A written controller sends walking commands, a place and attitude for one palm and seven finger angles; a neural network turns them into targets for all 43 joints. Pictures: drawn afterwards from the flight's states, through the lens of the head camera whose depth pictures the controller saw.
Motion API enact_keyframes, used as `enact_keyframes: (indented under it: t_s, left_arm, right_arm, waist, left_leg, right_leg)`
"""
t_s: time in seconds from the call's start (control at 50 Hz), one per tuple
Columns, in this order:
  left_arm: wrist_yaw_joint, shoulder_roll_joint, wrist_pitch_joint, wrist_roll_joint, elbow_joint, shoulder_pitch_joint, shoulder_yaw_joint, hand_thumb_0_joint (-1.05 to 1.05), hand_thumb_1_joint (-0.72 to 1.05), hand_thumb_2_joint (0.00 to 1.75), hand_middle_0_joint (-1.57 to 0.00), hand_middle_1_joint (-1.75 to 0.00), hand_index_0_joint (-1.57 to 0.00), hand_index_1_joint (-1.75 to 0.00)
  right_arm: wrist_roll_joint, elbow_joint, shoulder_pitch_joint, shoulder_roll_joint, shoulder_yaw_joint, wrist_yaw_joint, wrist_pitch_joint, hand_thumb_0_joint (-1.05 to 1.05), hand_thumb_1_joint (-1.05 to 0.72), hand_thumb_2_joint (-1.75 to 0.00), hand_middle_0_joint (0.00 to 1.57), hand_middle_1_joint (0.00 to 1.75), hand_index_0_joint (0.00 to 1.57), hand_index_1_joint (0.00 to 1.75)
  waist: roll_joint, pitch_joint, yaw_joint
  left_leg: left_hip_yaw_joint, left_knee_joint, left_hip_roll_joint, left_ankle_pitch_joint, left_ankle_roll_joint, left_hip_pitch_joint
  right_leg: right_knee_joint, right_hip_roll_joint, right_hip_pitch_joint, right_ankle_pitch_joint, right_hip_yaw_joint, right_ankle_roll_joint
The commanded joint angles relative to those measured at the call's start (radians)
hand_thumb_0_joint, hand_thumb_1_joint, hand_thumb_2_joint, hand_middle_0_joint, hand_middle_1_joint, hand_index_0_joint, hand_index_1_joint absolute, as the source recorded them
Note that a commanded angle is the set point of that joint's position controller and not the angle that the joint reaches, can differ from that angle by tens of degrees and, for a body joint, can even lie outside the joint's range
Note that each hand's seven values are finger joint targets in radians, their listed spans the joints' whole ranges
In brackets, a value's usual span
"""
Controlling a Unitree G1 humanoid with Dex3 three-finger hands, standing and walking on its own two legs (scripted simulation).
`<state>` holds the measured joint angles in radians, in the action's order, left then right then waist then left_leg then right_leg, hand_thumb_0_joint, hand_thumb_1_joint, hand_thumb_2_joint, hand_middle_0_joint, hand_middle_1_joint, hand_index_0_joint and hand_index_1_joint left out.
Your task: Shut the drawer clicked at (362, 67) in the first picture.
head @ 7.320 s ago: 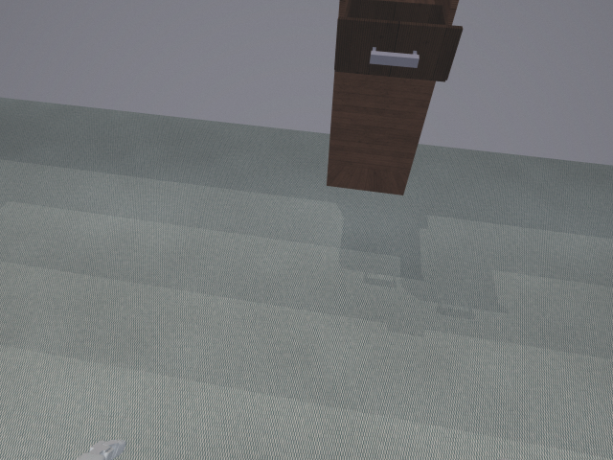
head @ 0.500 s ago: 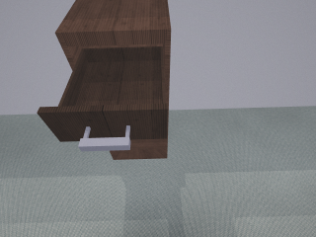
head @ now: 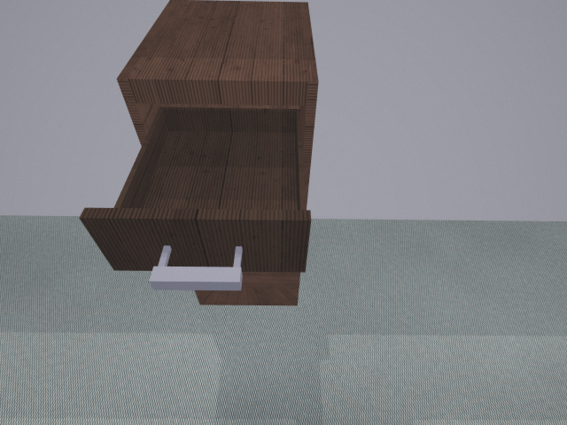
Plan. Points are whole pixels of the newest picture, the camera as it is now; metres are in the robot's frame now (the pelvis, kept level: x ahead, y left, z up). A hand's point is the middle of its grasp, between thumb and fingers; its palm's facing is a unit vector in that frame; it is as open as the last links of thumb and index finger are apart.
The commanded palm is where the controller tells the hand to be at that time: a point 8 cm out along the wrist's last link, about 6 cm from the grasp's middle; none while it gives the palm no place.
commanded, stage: look again from close up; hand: left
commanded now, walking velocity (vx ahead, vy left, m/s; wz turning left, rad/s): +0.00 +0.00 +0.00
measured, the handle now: (200, 265) +0.33 +0.15 +0.03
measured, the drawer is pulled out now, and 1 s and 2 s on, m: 0.30 0.30 0.30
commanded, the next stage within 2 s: shuffle to correct the standing spot in 0.52 s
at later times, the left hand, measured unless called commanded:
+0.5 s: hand out of the picture -0.05 +0.19 -0.17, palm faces +0.01 -0.99 -0.17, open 7.4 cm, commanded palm none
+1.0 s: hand out of the picture -0.02 +0.19 -0.17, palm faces +0.01 -0.98 -0.19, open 7.3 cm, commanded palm none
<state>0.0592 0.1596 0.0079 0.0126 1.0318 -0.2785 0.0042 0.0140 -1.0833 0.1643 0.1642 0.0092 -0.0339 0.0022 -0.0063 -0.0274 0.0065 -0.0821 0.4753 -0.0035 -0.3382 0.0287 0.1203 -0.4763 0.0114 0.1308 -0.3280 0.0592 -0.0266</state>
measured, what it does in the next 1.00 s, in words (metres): lifts its right foot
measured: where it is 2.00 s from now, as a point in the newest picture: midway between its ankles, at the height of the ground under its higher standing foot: outside the picture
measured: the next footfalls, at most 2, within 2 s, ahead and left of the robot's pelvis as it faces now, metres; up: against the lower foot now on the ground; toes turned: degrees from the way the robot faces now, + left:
right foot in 1.18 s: +0.12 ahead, -0.16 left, +0.00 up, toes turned -4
left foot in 1.50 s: +0.07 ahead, +0.07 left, +0.00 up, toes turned +2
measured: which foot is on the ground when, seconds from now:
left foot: down 0.00-1.00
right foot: down 0.00-0.74, up 0.76-1.00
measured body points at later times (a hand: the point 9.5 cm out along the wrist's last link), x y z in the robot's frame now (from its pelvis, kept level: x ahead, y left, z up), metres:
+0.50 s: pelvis -0.04 +0.03 +0.00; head -0.03 +0.03 +0.45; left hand -0.05 +0.24 -0.16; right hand -0.06 -0.17 -0.16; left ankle -0.05 +0.09 -0.74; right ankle -0.04 -0.10 -0.74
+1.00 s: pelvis -0.01 +0.02 +0.01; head +0.00 +0.02 +0.46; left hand -0.02 +0.24 -0.15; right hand -0.08 -0.18 -0.15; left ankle -0.05 +0.09 -0.74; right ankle +0.00 -0.11 -0.70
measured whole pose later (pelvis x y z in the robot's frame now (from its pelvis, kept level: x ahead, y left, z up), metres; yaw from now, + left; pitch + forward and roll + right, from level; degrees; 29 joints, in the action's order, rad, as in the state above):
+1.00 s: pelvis -0.01 +0.02 +0.01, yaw +2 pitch +0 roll +0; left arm 0.03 0.14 -0.04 0.03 1.08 -0.29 -0.03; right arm 0.03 -1.17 0.37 0.11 0.01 -0.05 -0.02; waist 0.00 -0.03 -0.05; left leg -0.07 0.35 -0.06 -0.25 0.08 0.11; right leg -0.79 -0.07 0.39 -0.41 0.06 0.02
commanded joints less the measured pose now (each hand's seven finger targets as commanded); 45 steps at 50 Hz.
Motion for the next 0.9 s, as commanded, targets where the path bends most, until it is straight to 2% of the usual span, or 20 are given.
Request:
enact_keyframes:
  t_s: [0.0, 0.08, 0.3, 0.48, 0.52, 0.6, 0.64, 0.68, 0.72, 0.76, 0.8, 0.86, 0.88]
  left_arm:
    - [0.001, 0.096, 0.014, -0.004, -0.023, -0.068, -0.023, 0.0, 0.9, 0.9, -0.2, -0.3, -0.2, -0.3]
    - [-0.001, 0.088, 0.014, -0.004, -0.008, -0.079, -0.02, 0.0, 0.9, 0.9, -0.2, -0.3, -0.2, -0.3]
    - [-0.005, 0.06, 0.011, -0.007, 0.041, -0.104, -0.011, 0.0, 0.9, 0.9, -0.2, -0.3, -0.2, -0.3]
    - [-0.004, 0.035, 0.009, -0.003, 0.055, -0.124, -0.008, 0.0, 0.9, 0.9, -0.2, -0.3, -0.2, -0.3]
    - [-0.004, 0.026, 0.007, -0.002, 0.058, -0.129, -0.008, 0.0, 0.9, 0.9, -0.2, -0.3, -0.2, -0.3]
    - [-0.004, 0.018, 0.006, 0.0, 0.062, -0.139, -0.009, 0.0, 0.9, 0.9, -0.2, -0.3, -0.2, -0.3]
    - [-0.007, 0.007, 0.004, 0.001, 0.071, -0.143, -0.006, 0.0, 0.9, 0.9, -0.2, -0.3, -0.2, -0.3]
    - [-0.011, 0.001, -0.003, 0.007, 0.068, -0.138, -0.007, 0.0, 0.9, 0.9, -0.2, -0.3, -0.2, -0.3]
    - [-0.017, -0.003, -0.011, 0.014, 0.063, -0.128, -0.011, 0.0, 0.9, 0.9, -0.2, -0.3, -0.2, -0.3]
    - [-0.023, 0.003, -0.016, 0.019, 0.048, -0.106, -0.016, 0.0, 0.9, 0.9, -0.2, -0.3, -0.2, -0.3]
    - [-0.028, 0.002, -0.018, 0.02, 0.028, -0.071, -0.022, 0.0, 0.9, 0.9, -0.2, -0.3, -0.2, -0.3]
    - [-0.038, 0.006, -0.013, 0.018, -0.002, -0.026, -0.033, 0.0, 0.9, 0.9, -0.2, -0.3, -0.2, -0.3]
    - [-0.04, 0.006, -0.013, 0.016, -0.014, -0.009, -0.036, 0.0, 0.9, 0.9, -0.2, -0.3, -0.2, -0.3]
  right_arm:
    - [-0.002, 0.001, 0.064, 0.094, 0.017, -0.006, -0.01, 0.0, -0.9, -0.9, 0.2, 0.3, 0.2, 0.3]
    - [-0.004, -0.018, 0.076, 0.091, 0.011, -0.005, -0.015, 0.0, -0.9, -0.9, 0.2, 0.3, 0.2, 0.3]
    - [-0.008, -0.068, 0.124, 0.072, 0.001, -0.002, -0.02, 0.0, -0.9, -0.9, 0.2, 0.3, 0.2, 0.3]
    - [-0.008, -0.087, 0.171, 0.057, 0.005, 0.0, -0.022, 0.0, -0.9, -0.9, 0.2, 0.3, 0.2, 0.3]
    - [-0.007, -0.086, 0.176, 0.056, 0.005, 0.0, -0.022, 0.0, -0.9, -0.9, 0.2, 0.3, 0.2, 0.3]
    - [-0.007, -0.087, 0.185, 0.051, 0.007, -0.002, -0.026, 0.0, -0.9, -0.9, 0.2, 0.3, 0.2, 0.3]
    - [-0.004, -0.095, 0.202, 0.053, 0.008, -0.004, -0.027, 0.0, -0.9, -0.9, 0.2, 0.3, 0.2, 0.3]
    - [-0.003, -0.095, 0.207, 0.07, 0.018, -0.006, -0.022, 0.0, -0.9, -0.9, 0.2, 0.3, 0.2, 0.3]
    - [-0.001, -0.095, 0.216, 0.084, 0.027, -0.01, -0.018, 0.0, -0.9, -0.9, 0.2, 0.3, 0.2, 0.3]
    - [0.002, -0.095, 0.247, 0.086, 0.031, -0.013, -0.017, 0.0, -0.9, -0.9, 0.2, 0.3, 0.2, 0.3]
    - [0.007, -0.098, 0.275, 0.086, 0.033, -0.019, -0.021, 0.0, -0.9, -0.9, 0.2, 0.3, 0.2, 0.3]
    - [0.011, -0.09, 0.289, 0.084, 0.032, -0.027, -0.03, 0.0, -0.9, -0.9, 0.2, 0.3, 0.2, 0.3]
    - [0.014, -0.086, 0.291, 0.091, 0.033, -0.028, -0.031, 0.0, -0.9, -0.9, 0.2, 0.3, 0.2, 0.3]
  waist:
    - [0.012, -0.001, -0.011]
    - [0.005, -0.011, -0.008]
    - [0.008, -0.068, -0.005]
    - [0.022, -0.08, -0.011]
    - [0.004, -0.09, -0.01]
    - [0.012, -0.077, -0.009]
    - [-0.011, -0.074, -0.017]
    - [-0.036, -0.096, -0.019]
    - [-0.058, -0.119, -0.024]
    - [-0.048, -0.128, -0.036]
    - [-0.045, -0.127, -0.053]
    - [-0.02, -0.114, -0.058]
    - [-0.02, -0.109, -0.063]
  left_leg:
    - [0.096, -0.058, 0.111, 0.409, 0.008, -0.037]
    - [0.1, -0.087, 0.11, 0.383, 0.013, -0.035]
    - [0.113, -0.157, 0.105, 0.215, 0.018, 0.013]
    - [0.131, -0.193, 0.11, 0.126, 0.023, 0.044]
    - [0.14, -0.209, 0.115, 0.101, 0.025, 0.056]
    - [0.152, -0.217, 0.12, 0.104, 0.028, 0.056]
    - [0.182, -0.255, 0.137, 0.0, 0.031, 0.052]
    - [0.243, -0.312, 0.176, -0.151, 0.043, 0.071]
    - [0.309, -0.349, 0.217, -0.234, 0.063, 0.072]
    - [0.358, -0.355, 0.251, -0.215, 0.099, 0.043]
    - [0.398, -0.348, 0.28, -0.124, 0.132, -0.007]
    - [0.395, -0.303, 0.307, 0.103, 0.177, -0.061]
    - [0.386, -0.288, 0.31, 0.168, 0.182, -0.063]
  right_leg:
    - [0.058, -0.135, 0.022, 0.45, -0.109, -0.009]
    - [0.075, -0.136, 0.021, 0.397, -0.109, -0.006]
    - [0.114, -0.133, 0.057, 0.225, -0.113, 0.0]
    - [0.104, -0.124, 0.093, 0.16, -0.108, 0.005]
    - [0.095, -0.123, 0.104, 0.15, -0.1, 0.007]
    - [0.082, -0.12, 0.103, 0.157, -0.095, 0.011]
    - [0.062, -0.106, 0.111, 0.099, -0.065, 0.021]
    - [0.01, -0.086, 0.143, 0.021, -0.024, 0.032]
    - [-0.063, -0.075, 0.204, -0.032, 0.0, 0.036]
    - [-0.152, -0.082, 0.274, -0.075, 0.001, 0.035]
    - [-0.26, -0.098, 0.364, -0.1, -0.019, 0.034]
    - [-0.334, -0.115, 0.435, -0.106, -0.037, 0.039]
    - [-0.334, -0.118, 0.439, -0.111, -0.039, 0.041]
